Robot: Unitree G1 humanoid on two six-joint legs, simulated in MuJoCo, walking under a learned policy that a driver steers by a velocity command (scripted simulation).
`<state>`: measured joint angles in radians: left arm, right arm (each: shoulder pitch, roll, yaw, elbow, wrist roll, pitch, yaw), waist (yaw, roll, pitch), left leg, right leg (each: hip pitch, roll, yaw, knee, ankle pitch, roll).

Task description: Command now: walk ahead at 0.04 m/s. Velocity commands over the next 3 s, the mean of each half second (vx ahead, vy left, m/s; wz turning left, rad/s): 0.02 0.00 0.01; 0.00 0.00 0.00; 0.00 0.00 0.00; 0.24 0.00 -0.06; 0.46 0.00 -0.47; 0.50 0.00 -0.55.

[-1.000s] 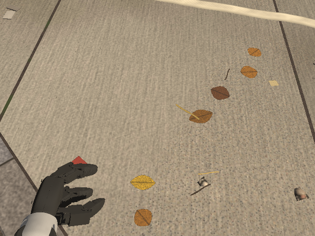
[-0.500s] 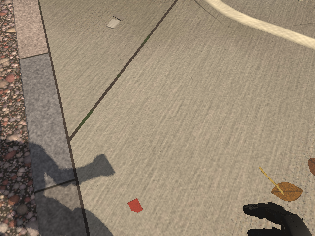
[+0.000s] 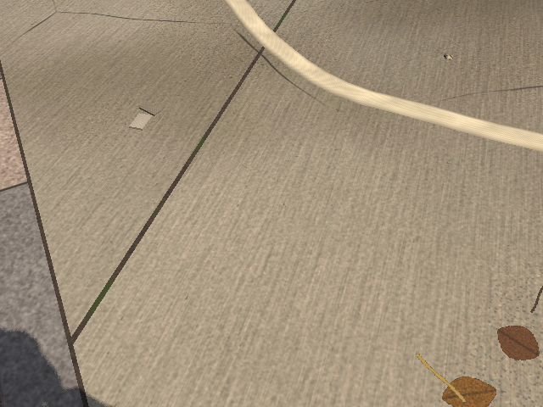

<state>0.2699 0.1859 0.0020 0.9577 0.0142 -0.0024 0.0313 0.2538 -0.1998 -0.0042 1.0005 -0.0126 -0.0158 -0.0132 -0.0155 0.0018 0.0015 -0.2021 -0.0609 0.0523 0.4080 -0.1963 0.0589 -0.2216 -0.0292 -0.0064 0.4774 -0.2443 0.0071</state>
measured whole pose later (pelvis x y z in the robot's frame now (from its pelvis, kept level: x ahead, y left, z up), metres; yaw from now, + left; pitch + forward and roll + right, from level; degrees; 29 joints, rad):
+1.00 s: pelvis +0.02 -0.03 +0.00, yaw +0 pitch -2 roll +0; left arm 0.32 0.13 -0.01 1.14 0.01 -0.01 0.05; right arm 0.29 -0.13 0.01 1.19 -0.01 0.00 -0.05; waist 0.00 0.00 0.03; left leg -0.14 0.00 0.02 0.38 -0.21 0.01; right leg -0.13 0.03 -0.03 0.39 -0.23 -0.04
